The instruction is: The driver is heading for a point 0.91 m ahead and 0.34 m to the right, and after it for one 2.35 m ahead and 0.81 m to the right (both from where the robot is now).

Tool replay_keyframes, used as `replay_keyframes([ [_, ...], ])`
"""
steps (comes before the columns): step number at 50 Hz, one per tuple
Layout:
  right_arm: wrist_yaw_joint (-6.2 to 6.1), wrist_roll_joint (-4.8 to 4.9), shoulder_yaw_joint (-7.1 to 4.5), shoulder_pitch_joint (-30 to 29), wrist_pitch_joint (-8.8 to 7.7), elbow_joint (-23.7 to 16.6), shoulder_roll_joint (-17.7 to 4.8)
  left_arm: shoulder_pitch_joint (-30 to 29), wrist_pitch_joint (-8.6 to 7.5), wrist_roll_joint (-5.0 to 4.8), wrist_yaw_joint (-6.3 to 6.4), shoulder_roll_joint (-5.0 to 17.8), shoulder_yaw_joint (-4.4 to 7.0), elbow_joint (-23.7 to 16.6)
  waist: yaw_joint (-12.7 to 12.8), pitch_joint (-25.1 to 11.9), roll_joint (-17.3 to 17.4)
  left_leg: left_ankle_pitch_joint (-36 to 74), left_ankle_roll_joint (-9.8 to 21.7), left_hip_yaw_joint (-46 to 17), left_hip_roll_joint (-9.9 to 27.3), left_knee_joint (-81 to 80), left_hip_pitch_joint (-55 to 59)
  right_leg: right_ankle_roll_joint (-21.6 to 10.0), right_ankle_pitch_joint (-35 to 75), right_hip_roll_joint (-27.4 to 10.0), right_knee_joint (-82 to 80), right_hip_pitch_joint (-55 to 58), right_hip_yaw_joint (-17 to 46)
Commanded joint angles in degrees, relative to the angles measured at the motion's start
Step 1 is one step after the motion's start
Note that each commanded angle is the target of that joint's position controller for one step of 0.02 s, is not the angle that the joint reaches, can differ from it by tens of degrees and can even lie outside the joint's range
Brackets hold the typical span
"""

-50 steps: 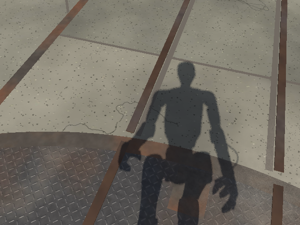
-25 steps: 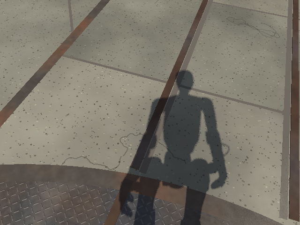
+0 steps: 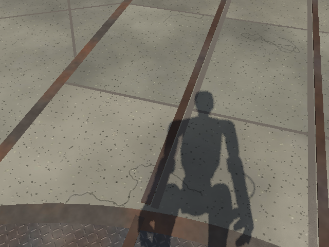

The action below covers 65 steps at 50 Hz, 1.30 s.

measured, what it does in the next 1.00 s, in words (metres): walks ahead: right foot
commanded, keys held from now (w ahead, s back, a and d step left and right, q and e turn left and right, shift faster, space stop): no key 0.02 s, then w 0.46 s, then w+e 0.52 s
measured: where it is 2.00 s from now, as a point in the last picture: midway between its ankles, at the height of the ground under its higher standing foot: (211, 179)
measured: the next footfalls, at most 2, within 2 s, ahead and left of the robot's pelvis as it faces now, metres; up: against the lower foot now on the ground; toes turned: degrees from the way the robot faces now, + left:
right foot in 0.80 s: +0.44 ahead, -0.06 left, +0.00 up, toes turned -12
left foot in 1.36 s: +0.81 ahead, -0.02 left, +0.00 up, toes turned -29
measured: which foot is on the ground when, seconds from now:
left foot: down 0.00-0.80, up 0.82-1.00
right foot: down 0.00-0.32, up 0.34-0.78, down 0.80-1.00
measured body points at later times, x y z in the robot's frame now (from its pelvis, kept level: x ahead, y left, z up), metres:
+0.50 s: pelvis +0.12 +0.04 +0.00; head +0.13 +0.05 +0.45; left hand +0.18 +0.27 -0.15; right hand +0.04 -0.19 -0.14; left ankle +0.07 +0.10 -0.74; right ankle +0.11 -0.09 -0.67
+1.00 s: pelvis +0.39 -0.03 -0.01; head +0.41 -0.03 +0.44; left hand +0.46 +0.23 -0.15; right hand +0.44 -0.29 -0.14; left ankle +0.43 +0.13 -0.66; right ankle +0.40 -0.05 -0.74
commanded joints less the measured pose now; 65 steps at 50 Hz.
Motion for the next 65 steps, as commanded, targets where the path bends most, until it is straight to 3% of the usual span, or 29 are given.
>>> replay_keyframes([
  [1, -0.24, 0.0, -0.4, 3.16, -0.28, -0.17, -3.59, 4.29, -0.24, -0.01, 0.15, 4.26, 0.63, -0.31, 0.11, 3.47, -0.5, -0.71, 0.51, -6.81, 5.49, -3.8, 3.16, -2.07, 1.69, -6.03, -6.48, -7.03, 6.03],
  [5, 0.2, -0.48, -1.14, 3.16, 0.33, -0.73, -4.65, 6.53, 0.5, 0.33, -0.17, 6.96, 2.04, -0.73, 1.04, 6.1, -3.01, -23.4, 2.01, -3.89, 1.12, 1.74, -3.38, -5.46, -25.67, -5.64, -8.44, -9.51, 9.13],
  [7, 0.87, -0.96, -0.83, 0.35, 0.0, -2.61, -2.31, 9.68, 0.58, 0.25, -0.25, 8.23, 2.86, -0.49, 2.83, 9.63, -7.38, -20.55, 1.59, -0.38, -1.25, 9.97, -11.0, -8.74, -33.29, -11.31, -13.94, -7.37, 17.56],
  [8, 1.2, -1.6, -0.69, -0.66, -0.47, -3.52, -1.43, 9.85, 0.41, 0.36, -0.18, 9.24, 3.47, -0.39, 3.06, 10.56, -9.56, -15.21, 1.51, 1.31, -0.75, 15.27, -13.38, -10.71, -32.93, -15.36, -16.32, -5.96, 21.75],
  [10, 1.76, -1.64, -1.3, -2.16, -1.68, -5.3, -3.11, 8.99, -0.27, 0.75, -0.35, 9.42, 4.01, -0.87, 2.66, 9.99, -7.89, -14.59, 2.04, -0.08, 1.69, 19.46, -16.23, -12.28, -26.84, -17.72, -17.2, -3.91, 23.14],
  [12, 2.28, -1.12, -1.62, -1.39, -2.79, -6.25, -3.24, 7.47, -1.03, 0.79, -0.61, 9.73, 4.39, -1.31, 1.22, 9.45, -7.44, -15.63, 2.6, 0.05, 2.19, 15.21, -13.33, -11.7, -22.08, -16.54, -14.84, -3.99, 19.7],
  [14, 2.26, -0.36, -1.83, 4.97, -3.56, -4.25, -1.87, 4.17, -1.45, 0.1, -0.8, 9.03, 4.49, -2.2, -2.44, 8.66, -5.51, -10.91, 2.79, 2.98, -0.77, 5.28, 1.44, -9.51, -18.61, -12.1, -9.98, -11.53, 13.32],
  [15, 1.99, -0.24, -2.32, 11.0, -3.81, -1.98, -2.39, 3.17, -1.73, 0.25, -0.85, 8.34, 4.43, -2.8, -4.5, 7.35, -3.13, -10.31, 2.71, 1.91, -1.44, 2.26, 11.23, -8.39, -16.45, -9.45, -4.6, -16.9, 10.35],
  [16, 1.37, -0.91, -3.36, 18.15, -4.37, -0.51, -5.85, 1.38, -2.43, 0.47, -1.22, 5.59, 3.64, -4.14, -7.54, 5.46, 6.22, -17.63, 3.95, -11.39, 7.66, -5.92, 19.65, -6.29, -11.03, -4.46, 10.53, -23.68, 3.37],
  [17, 1.19, -0.52, -5.01, 24.87, -4.04, 0.79, -12.34, 1.0, -3.02, 0.36, -1.91, 2.61, 2.91, -6.82, -8.43, 2.98, 19.83, -31.15, 9.58, -35.29, 20.57, -15.66, 24.86, -4.08, -14.31, 2.17, 27.75, -34.63, -5.06],
  [18, 1.35, -0.46, -4.04, 22.94, -3.55, 0.82, -8.58, -3.26, -3.17, 3.09, -2.34, 8.05, 4.13, -7.4, -6.41, 8.05, 7.77, -20.45, 8.9, -34.33, 20.61, -13.41, 18.69, -4.97, -13.99, -1.1, 36.33, -34.85, 0.43],
  [19, 1.22, -1.09, -3.77, 17.95, -3.54, -0.84, -8.89, -1.96, -3.17, 2.14, -3.06, 5.17, 3.81, -7.74, -3.39, 6.28, 8.17, -26.07, 10.69, -34.75, 21.01, -14.53, 16.46, -5.31, -10.12, -2.3, 40.0, -36.57, 0.7],
  [20, 1.3, -0.91, -3.52, 12.96, -3.93, -2.73, -7.47, -3.17, -3.38, 1.72, -3.5, 5.81, 3.81, -7.62, -1.8, 7.34, 3.26, -23.92, 10.13, -30.5, 18.95, -16.42, 13.18, -4.86, -5.2, -4.57, 40.59, -35.43, 1.53],
  [21, 1.24, -0.68, -3.16, 10.08, -4.44, -3.86, -7.12, -3.73, -3.54, 1.57, -3.98, 5.83, 4.03, -7.82, -0.44, 6.55, 1.98, -19.33, 9.32, -26.38, 17.01, -17.31, 11.49, -4.49, -1.48, -5.37, 38.79, -33.52, 1.52],
  [27, 0.47, -0.58, -1.77, 16.15, -5.89, -1.1, -5.12, -9.02, -1.6, 1.2, -4.33, 4.66, 4.0, -9.57, -0.07, 5.41, 3.59, 13.06, 7.16, -9.11, 12.24, -15.35, 15.28, -2.12, 5.84, -4.18, 33.5, -35.86, -2.49],
  [33, -0.08, -0.78, -1.3, 16.33, -6.45, -0.82, -5.58, -21.53, -1.5, 0.57, -4.7, 3.94, 2.8, -15.26, -1.5, 8.02, 4.89, 23.92, 5.8, 0.24, 12.0, -16.21, 12.23, -4.09, 12.02, -1.49, 15.11, -27.95, -6.77],
  [36, -0.59, -0.64, -1.73, 14.9, -6.74, -0.82, -7.68, -18.68, -1.81, 0.67, -4.3, 5.8, 3.47, -15.32, 0.98, 5.23, 5.03, 45.16, 4.78, 3.77, 13.39, -8.36, 16.52, -7.5, 9.7, 1.47, 11.7, -20.46, -9.04],
  [38, -1.04, -0.77, -2.42, 13.42, -6.12, -1.34, -9.81, -8.35, -2.35, 0.79, -3.81, 7.73, 4.69, -12.47, 5.32, -0.86, 6.08, 56.66, 4.4, 5.57, 13.93, 7.19, 18.34, -10.13, 5.49, 4.8, 10.67, -10.81, -10.06],
  [39, -0.93, -0.58, -2.71, 12.55, -5.75, -1.83, -10.61, -0.54, -2.67, 1.13, -3.56, 9.22, 5.68, -9.93, 8.73, -4.75, 5.68, 52.09, 3.96, 6.45, 13.33, 18.63, 15.08, -11.73, 6.41, 5.4, 6.7, -1.38, -9.02],
  [40, -0.45, -0.48, -2.71, 11.72, -5.7, -3.44, -10.33, 6.44, -2.66, 2.07, -3.09, 13.01, 7.18, -8.59, 11.76, -8.73, 2.75, 35.76, 3.32, 6.86, 11.74, 34.89, 4.08, -14.65, -1.13, -2.36, 4.4, 10.33, 2.14],
  [41, 0.75, 0.54, -2.23, 14.34, -6.11, -6.34, -4.61, 6.84, -1.83, 1.69, -2.87, 18.09, 8.62, -9.7, 7.44, -14.93, -13.3, -16.76, 0.14, 5.79, -1.95, 60.93, -18.46, -24.35, -2.64, -20.14, -2.36, 25.65, 36.67],
  [42, 1.39, 0.25, -2.92, 9.35, -6.64, -8.69, -8.76, 4.47, -1.05, 0.44, -3.18, 17.85, 8.41, -9.95, 7.45, -15.47, -5.87, -16.95, 1.08, -5.08, -1.82, 66.1, -27.79, -26.45, -7.31, -20.72, -9.39, 25.5, 44.85],
  [43, 1.68, 0.14, -2.98, 2.66, -7.36, -11.15, -9.51, -0.04, -1.1, 0.24, -2.83, 15.33, 7.71, -10.57, 6.18, -7.08, -2.47, -11.64, 1.65, -6.37, 2.18, 62.74, -31.27, -23.74, -6.71, -19.6, -10.71, 18.38, 36.39],
  [45, 1.45, -0.61, -3.24, -0.11, -7.2, -12.47, -8.89, -3.52, -2.04, 0.29, -2.63, 10.34, 6.36, -10.61, 1.4, -0.2, 4.69, -7.54, 0.86, -6.51, 6.11, 51.62, -24.12, -18.49, 7.88, -14.54, -12.32, 3.14, 25.79],
  [47, 1.61, -2.11, -2.98, 2.01, -4.79, -12.59, -6.84, -3.24, -3.11, 0.02, -2.22, 9.76, 5.8, -10.61, -1.3, -0.21, 3.32, -8.67, -0.75, -6.3, 6.75, 46.5, -18.53, -16.88, 16.28, -10.85, -12.36, -3.03, 19.69],
  [51, 2.04, -2.39, -3.03, -5.09, -2.49, -16.37, -7.11, 1.24, -3.85, -0.53, -2.12, 12.61, 6.17, -10.59, -0.37, 1.69, -0.38, -3.21, -3.65, -3.77, 7.11, 36.27, -21.9, -15.36, 18.46, -7.52, -13.9, -5.43, 16.19],
  [56, 2.61, -1.83, -3.04, -17.09, -1.96, -21.23, -8.19, 8.81, -3.16, -0.49, -2.22, 12.69, 6.11, -10.72, 4.59, 1.47, -2.83, 7.38, -4.62, -3.26, 5.37, 24.88, -28.17, -10.3, 24.38, -6.59, -12.09, 2.84, 17.79],
  [61, 3.13, -1.46, -2.17, -25.9, -2.36, -25.41, -8.39, 13.21, -2.79, 0.23, -1.43, 13.02, 6.02, -11.29, 7.29, 1.95, -4.28, 6.55, -3.99, -3.1, 2.59, 17.31, -30.79, -10.88, 31.14, -7.06, -8.33, 11.29, 20.39],
  [65, 3.06, -0.74, -1.93, -24.95, -3.55, -27.28, -9.76, 11.33, -2.78, 0.68, -0.72, 14.82, 6.48, -12.65, 5.07, 1.43, -5.79, 3.76, -1.7, -3.56, 0.21, 8.35, -21.02, -9.92, 38.01, -7.97, -3.7, 11.8, 22.28],
])
Velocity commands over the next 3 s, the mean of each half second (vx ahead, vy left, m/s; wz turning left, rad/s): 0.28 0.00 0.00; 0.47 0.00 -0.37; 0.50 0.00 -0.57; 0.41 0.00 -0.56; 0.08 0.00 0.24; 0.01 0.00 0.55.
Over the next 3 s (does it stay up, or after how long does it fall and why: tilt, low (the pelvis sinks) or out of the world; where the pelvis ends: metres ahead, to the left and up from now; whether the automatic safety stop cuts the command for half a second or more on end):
stays up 0.90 -0.28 -0.01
